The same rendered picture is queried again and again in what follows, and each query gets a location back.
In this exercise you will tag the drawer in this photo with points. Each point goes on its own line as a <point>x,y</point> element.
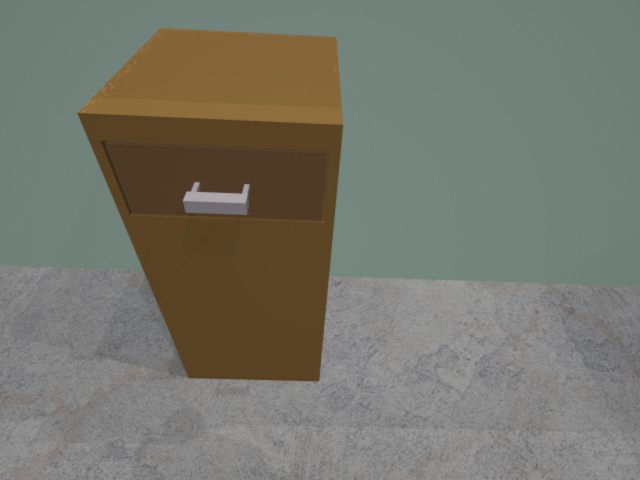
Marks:
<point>284,183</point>

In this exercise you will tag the cabinet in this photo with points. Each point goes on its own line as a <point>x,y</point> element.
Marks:
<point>242,298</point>

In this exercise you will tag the handle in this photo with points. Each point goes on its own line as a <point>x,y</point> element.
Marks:
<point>216,203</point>

